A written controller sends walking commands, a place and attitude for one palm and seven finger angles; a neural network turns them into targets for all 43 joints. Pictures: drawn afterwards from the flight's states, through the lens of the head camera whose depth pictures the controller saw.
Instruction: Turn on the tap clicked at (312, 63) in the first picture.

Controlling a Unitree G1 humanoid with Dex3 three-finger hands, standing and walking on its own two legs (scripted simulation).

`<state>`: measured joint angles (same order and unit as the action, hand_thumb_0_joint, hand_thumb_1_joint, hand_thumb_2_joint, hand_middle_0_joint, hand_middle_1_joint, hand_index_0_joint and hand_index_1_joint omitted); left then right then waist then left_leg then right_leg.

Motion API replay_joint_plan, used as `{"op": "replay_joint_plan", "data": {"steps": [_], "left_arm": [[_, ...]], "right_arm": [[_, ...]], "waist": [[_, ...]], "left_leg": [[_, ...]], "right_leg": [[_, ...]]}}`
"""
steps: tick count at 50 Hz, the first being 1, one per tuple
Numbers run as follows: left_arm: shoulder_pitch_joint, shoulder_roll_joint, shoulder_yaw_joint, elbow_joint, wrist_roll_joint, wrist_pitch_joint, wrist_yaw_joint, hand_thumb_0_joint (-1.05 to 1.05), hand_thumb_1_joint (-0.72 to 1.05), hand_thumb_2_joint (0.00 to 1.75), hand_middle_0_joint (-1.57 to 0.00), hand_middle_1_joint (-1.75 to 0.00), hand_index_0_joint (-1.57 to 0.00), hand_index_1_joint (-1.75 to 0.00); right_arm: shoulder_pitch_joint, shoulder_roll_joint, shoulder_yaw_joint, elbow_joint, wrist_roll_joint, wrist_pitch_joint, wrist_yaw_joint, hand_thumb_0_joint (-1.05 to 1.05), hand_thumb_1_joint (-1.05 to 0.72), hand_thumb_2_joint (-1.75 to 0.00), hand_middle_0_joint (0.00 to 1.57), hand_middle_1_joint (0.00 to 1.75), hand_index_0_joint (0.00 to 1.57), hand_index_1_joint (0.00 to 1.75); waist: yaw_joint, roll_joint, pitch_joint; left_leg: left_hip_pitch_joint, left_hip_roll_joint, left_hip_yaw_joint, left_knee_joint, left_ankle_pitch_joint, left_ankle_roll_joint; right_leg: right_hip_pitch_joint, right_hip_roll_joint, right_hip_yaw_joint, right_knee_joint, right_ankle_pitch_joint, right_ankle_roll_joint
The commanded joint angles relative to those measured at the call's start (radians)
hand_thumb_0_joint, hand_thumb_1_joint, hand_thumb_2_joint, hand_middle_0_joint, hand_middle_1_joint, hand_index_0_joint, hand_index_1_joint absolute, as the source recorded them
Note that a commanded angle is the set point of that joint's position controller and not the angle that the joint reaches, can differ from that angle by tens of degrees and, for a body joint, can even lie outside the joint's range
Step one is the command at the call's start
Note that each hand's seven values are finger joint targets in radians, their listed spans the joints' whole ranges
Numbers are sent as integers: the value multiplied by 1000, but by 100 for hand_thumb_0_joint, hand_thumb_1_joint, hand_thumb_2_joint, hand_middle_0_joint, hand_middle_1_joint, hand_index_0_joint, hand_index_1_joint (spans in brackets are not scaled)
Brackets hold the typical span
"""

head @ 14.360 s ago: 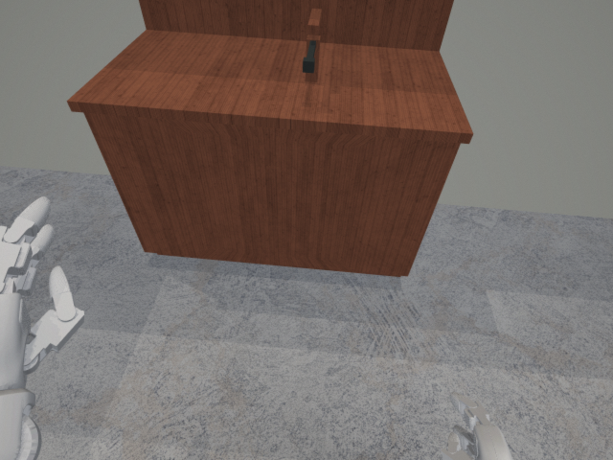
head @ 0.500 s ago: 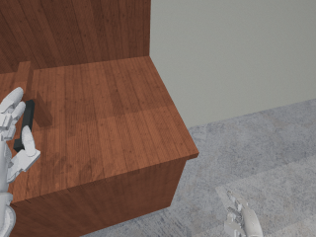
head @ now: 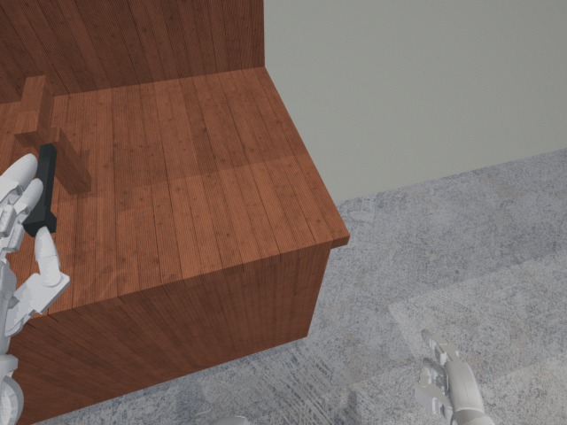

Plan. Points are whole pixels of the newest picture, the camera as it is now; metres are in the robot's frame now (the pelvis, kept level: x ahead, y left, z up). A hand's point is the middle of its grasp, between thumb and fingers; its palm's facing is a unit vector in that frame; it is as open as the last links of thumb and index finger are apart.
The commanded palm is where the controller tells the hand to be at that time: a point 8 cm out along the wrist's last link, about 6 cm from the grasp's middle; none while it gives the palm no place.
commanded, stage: shuffle to correct the standing spot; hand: left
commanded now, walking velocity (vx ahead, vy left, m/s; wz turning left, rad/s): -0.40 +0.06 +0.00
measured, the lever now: (39, 221) +0.32 +0.36 +0.09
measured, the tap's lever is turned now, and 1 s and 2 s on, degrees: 0 0 0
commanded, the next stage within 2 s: come to a stop and stand still in 0.10 s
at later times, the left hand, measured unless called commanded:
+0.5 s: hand out of the picture +0.11 +0.23 +0.18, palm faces +0.32 -0.83 -0.46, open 7.4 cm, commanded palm +0.04 +0.28 +0.18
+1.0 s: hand out of the picture +0.04 +0.22 +0.19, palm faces +0.37 -0.75 -0.56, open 7.4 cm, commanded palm -0.02 +0.26 +0.18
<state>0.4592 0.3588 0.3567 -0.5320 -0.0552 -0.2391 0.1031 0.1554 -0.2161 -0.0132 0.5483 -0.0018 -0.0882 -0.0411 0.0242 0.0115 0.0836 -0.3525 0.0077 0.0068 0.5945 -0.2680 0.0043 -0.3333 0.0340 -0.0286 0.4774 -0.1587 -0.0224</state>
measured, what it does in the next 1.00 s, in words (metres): walks backwards: right foot, then left foot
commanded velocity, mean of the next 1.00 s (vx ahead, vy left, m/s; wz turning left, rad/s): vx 0.08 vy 0.02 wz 0.00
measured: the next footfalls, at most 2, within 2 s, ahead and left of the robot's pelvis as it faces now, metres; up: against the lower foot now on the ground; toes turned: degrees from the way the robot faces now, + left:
right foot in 0.44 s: -0.09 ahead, -0.08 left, +0.00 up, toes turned -1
left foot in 0.68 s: -0.14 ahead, +0.13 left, +0.00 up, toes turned -1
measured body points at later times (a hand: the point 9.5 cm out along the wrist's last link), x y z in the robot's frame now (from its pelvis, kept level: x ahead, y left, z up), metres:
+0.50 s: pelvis -0.12 +0.00 -0.01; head -0.10 +0.00 +0.44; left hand +0.09 +0.27 +0.20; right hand +0.04 -0.23 -0.09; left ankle -0.02 +0.09 -0.71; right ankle -0.16 -0.13 -0.73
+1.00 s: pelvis -0.17 -0.02 -0.02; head -0.15 -0.04 +0.42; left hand +0.01 +0.26 +0.21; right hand -0.03 -0.24 -0.14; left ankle -0.19 +0.11 -0.67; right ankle -0.12 -0.08 -0.73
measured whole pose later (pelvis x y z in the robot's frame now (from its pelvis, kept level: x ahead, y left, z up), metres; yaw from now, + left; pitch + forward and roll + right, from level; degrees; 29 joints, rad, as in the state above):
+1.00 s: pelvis -0.17 -0.02 -0.02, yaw +2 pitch -3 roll +0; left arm 0.48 0.45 0.46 -0.53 -0.06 -0.25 0.06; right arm 0.25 -0.18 -0.03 0.64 0.02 -0.08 0.01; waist -0.03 0.07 0.09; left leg -0.45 -0.03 -0.07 1.18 -0.41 0.02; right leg -0.36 0.06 -0.11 0.74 -0.34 -0.11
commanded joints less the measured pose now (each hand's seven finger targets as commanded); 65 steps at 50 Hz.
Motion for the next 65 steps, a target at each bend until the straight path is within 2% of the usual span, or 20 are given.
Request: {"op": "replay_joint_plan", "data": {"steps": [1, 4, 6, 10, 19, 21, 23, 24, 25, 28, 34, 37, 38, 41, 44, 46, 48, 52, 59, 65], "left_arm": [[-2, 217, 168, -229, 0, -83, 39, 0, 90, 90, -20, -30, -20, -30], [19, 217, 171, -251, 6, -101, 42, 0, 90, 90, -20, -30, -20, -30], [-10, 242, 200, -284, 10, -122, 35, 0, 90, 90, -20, -30, -20, -30], [-52, 163, 146, -275, 8, -129, 28, 0, 90, 90, -20, -30, -20, -30], [-35, 221, 187, -234, 8, 0, 34, 0, 90, 90, -20, -30, -20, -30], [-24, 235, 196, -211, 10, 6, 20, 0, 90, 90, -20, -30, -20, -30], [-16, 265, 216, -212, -2, -10, 12, 0, 90, 90, -20, -30, -20, -30], [-47, 230, 175, -219, -9, -3, 8, 0, 90, 90, -20, -30, -20, -30], [-64, 195, 143, -218, -13, 0, 2, 0, 90, 90, -20, -30, -20, -30], [-16, 190, 153, -107, 9, -7, -1, 0, 90, 90, -20, -30, -20, -30], [-184, 185, 125, -150, 36, -33, 42, 0, 90, 90, -20, -30, -20, -30], [-135, 219, 144, -283, 41, -48, 51, 0, 90, 90, -20, -30, -20, -30], [-170, 235, 145, -352, 33, -53, 43, 0, 90, 90, -20, -30, -20, -30], [-49, 193, 150, -273, 41, -42, 24, 0, 90, 90, -20, -30, -20, -30], [71, 254, 259, -178, 12, -39, 20, 0, 90, 90, -20, -30, -20, -30], [63, 265, 281, -96, -15, -29, 9, 0, 90, 90, -20, -30, -20, -30], [16, 193, 225, -17, -31, -21, -15, 0, 90, 90, -20, -30, -20, -30], [-67, 192, 165, -31, -19, -43, -28, 0, 90, 90, -20, -30, -20, -30], [-178, 203, 81, -268, 27, -45, 45, 0, 90, 90, -20, -30, -20, -30], [-79, 215, 152, -197, 15, -43, 65, 0, 90, 90, -20, -30, -20, -30]], "right_arm": [[-17, -82, -38, -126, 6, -58, -13, 0, -90, -90, 20, 30, 20, 30], [-17, -101, -35, -124, -2, -70, -26, 0, -90, -90, 20, 30, 20, 30], [-37, -95, -35, -133, -19, -89, -30, 0, -90, -90, 20, 30, 20, 30], [40, -110, -70, -66, -15, -135, -5, 0, -90, -90, 20, 30, 20, 30], [-41, -102, -36, -119, 13, -64, 22, 0, -90, -90, 20, 30, 20, 30], [-33, -94, -38, -126, 20, -40, 28, 0, -90, -90, 20, 30, 20, 30], [-18, -73, -37, -129, 30, -15, 32, 0, -90, -90, 20, 30, 20, 30], [-12, -89, -56, -139, 51, -15, 37, 0, -90, -90, 20, 30, 20, 30], [-15, -121, -70, -130, 57, -25, 39, 0, -90, -90, 20, 30, 20, 30], [-28, -76, -38, -111, 47, -4, 39, 0, -90, -90, 20, 30, 20, 30], [23, -88, -73, -92, 20, -72, 4, 0, -90, -90, 20, 30, 20, 30], [11, -67, -64, -112, 19, -105, 4, 0, -90, -90, 20, 30, 20, 30], [-2, -64, -49, -106, -3, -108, 20, 0, -90, -90, 20, 30, 20, 30], [10, -110, -78, -95, 26, -94, 48, 0, -90, -90, 20, 30, 20, 30], [13, -97, -63, -108, 33, -86, 39, 0, -90, -90, 20, 30, 20, 30], [31, -77, -68, -110, 42, -61, 31, 0, -90, -90, 20, 30, 20, 30], [53, -123, -93, -107, 38, -49, 35, 0, -90, -90, 20, 30, 20, 30], [2, -97, -51, -68, 21, -44, 38, 0, -90, -90, 20, 30, 20, 30], [-15, -80, -37, -94, -8, -134, -1, 0, -90, -90, 20, 30, 20, 30], [6, -119, -53, -107, 20, -98, 1, 0, -90, -90, 20, 30, 20, 30]], "waist": [[-5, -158, -201], [-10, 31, -212], [-14, 282, -232], [-24, 109, -238], [-17, 258, -212], [-13, 160, -216], [-13, -95, -200], [-15, -275, -138], [-31, -282, -45], [-53, -124, -36], [-28, 107, -181], [-47, 356, -217], [-70, 436, -136], [-23, 150, -81], [8, 75, -184], [-27, -290, -197], [-37, -329, -84], [-46, -58, -46], [18, -96, -156], [4, 178, -223]], "left_leg": [[151, -6, -27, 52, -62, 0], [110, 106, -126, -248, 117, 43], [-18, 333, -327, -339, 280, 143], [261, 290, -180, -178, 743, 148], [10, 156, -203, -304, -421, 61], [-75, 51, -68, -128, -386, 17], [-69, -74, 54, 432, -227, 1], [-187, -92, -11, 702, -181, -14], [-186, -29, -105, 811, -113, -15], [-142, 57, -118, 624, -105, 8], [262, -19, 77, -267, 173, 56], [473, 168, -177, -113, 669, 174], [337, 225, -397, -179, 527, 200], [46, 239, -293, -138, 259, 199], [-87, 131, -116, 126, 96, 116], [-261, -77, 12, 610, -219, 54], [-307, -64, -124, 810, -127, 11], [-226, 13, -87, 669, -1, -7], [158, -44, 84, -124, -42, 52], [236, 157, -134, -224, 131, 105]], "right_leg": [[-79, -337, 242, -210, -37, -120], [-2, -151, 96, 16, 9, -22], [19, -33, 34, 437, -243, 24], [-245, -6, 87, 669, -326, 10], [170, 16, -77, 2, -244, -6], [296, -20, -76, -113, -153, -29], [147, -247, 122, -226, -16, -130], [55, -386, 323, -270, -100, -221], [-113, -407, 333, -268, -132, -240], [-134, -340, 150, -143, -94, -189], [18, -95, 38, 342, 22, -72], [-293, 16, -51, 637, -433, -11], [-327, -8, 9, 618, -408, -3], [-77, -74, 85, 407, -258, -23], [277, -38, -7, 67, -84, -25], [324, -220, 323, -101, -171, -118], [39, -341, 626, -280, -473, -114], [-63, -298, 388, -241, -340, -142], [82, -260, 263, -264, -334, -43], [109, -84, 101, 2, -99, 36]]}}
